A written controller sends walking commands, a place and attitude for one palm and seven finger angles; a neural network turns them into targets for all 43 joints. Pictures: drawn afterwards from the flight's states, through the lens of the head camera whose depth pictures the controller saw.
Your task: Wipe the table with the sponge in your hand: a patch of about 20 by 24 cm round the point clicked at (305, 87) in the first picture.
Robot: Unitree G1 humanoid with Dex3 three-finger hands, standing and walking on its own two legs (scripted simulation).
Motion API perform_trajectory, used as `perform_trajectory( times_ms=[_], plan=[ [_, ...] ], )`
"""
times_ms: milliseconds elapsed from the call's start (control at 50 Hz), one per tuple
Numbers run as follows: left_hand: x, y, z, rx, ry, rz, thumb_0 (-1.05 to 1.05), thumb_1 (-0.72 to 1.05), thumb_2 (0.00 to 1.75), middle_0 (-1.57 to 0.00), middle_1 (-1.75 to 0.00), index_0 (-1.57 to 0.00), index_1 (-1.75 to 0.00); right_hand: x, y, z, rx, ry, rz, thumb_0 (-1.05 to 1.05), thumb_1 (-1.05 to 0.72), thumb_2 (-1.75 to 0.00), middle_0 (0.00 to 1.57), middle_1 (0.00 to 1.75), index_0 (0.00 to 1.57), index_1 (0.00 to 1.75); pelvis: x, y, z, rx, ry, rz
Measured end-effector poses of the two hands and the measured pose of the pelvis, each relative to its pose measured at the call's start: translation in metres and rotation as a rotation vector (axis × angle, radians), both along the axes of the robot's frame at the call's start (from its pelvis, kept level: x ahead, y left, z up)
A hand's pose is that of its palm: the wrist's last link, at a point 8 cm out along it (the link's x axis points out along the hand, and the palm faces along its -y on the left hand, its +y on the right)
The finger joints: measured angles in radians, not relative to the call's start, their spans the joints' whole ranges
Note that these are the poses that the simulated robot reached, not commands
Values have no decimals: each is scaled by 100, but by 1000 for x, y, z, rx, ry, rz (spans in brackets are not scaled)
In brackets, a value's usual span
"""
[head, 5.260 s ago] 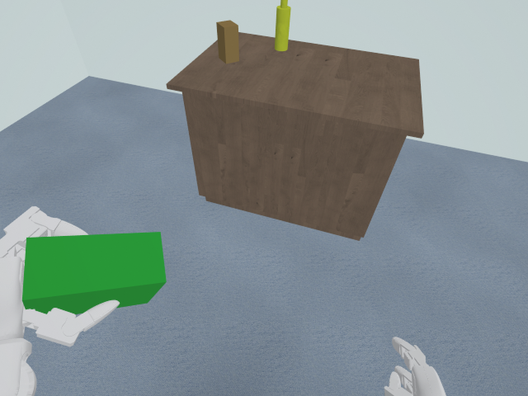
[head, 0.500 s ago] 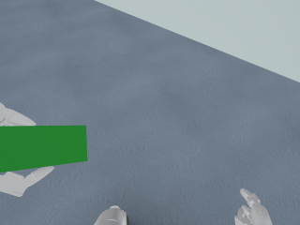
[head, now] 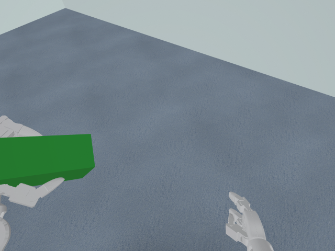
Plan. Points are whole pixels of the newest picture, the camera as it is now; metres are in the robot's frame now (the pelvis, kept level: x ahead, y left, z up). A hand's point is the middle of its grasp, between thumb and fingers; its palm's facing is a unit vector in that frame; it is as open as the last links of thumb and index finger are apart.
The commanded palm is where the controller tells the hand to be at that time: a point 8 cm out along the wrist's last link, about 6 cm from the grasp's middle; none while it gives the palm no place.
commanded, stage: turn to face it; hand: left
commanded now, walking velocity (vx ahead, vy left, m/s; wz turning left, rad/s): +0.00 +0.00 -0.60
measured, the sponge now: (62, 160) +0.23 +0.23 +0.16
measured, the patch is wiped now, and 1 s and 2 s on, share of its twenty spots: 0.00 0.00 0.00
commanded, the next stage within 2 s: none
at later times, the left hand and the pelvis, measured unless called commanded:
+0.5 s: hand (109, 154) +0.24 +0.13 +0.18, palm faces +0.19 -0.84 -0.51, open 10.4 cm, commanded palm +0.20 +0.17 +0.19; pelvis -0.04 -0.05 +0.01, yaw -16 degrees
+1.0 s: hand (152, 196) +0.18 +0.05 +0.17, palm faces -0.11 -0.87 -0.48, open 10.4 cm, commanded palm +0.16 +0.10 +0.19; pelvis -0.13 -0.04 +0.00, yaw -35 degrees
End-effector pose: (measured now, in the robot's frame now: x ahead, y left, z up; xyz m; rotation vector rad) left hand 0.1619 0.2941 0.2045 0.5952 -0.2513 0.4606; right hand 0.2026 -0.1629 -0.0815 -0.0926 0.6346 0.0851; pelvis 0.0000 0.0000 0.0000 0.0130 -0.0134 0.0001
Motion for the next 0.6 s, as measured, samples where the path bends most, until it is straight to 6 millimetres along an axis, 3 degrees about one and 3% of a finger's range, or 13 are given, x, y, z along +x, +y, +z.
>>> perform_trajectory(
  times_ms=[80,140,220,300,400,480,600],
  plan=[
    [30,-40,-27,-67,64,-61,-1,-52,101,-68,-137,-70,-136,-8,-56,-15,-49,30,-76,1,-90,-89,20,30,21,30,-3,-20,-9,4,-8,-33],
    [45,-77,-33,-109,88,-175,-1,-52,100,-68,-137,-70,-136,-29,-100,-12,-112,84,-157,1,-90,-89,20,30,20,30,-8,-32,-4,35,1,-73],
    [53,-112,-14,-34,84,-331,-1,-52,100,-68,-137,-70,-136,-64,-149,-3,-176,135,-283,1,-90,-90,20,30,20,30,-12,-43,1,49,21,-124],
    [54,-124,15,91,36,-399,-1,-52,101,-68,-137,-70,-136,-101,-179,-2,-199,189,-385,1,-91,-90,19,30,20,30,-16,-49,4,52,35,-173],
    [53,-118,25,119,21,-361,-1,-52,101,-68,-137,-70,-136,-139,-188,-7,-166,236,-459,1,-91,-90,19,30,19,29,-24,-52,7,56,40,-232],
    [46,-116,6,28,64,-323,-1,-52,101,-68,-137,-70,-136,-162,-180,-10,-128,252,-476,1,-91,-90,19,30,19,29,-33,-51,9,61,32,-276],
    [29,-134,-14,-99,73,-389,-1,-52,101,-68,-137,-70,-136,-186,-161,-6,-115,251,-458,1,-90,-90,20,30,20,30,-55,-45,11,64,25,-325]
  ],
)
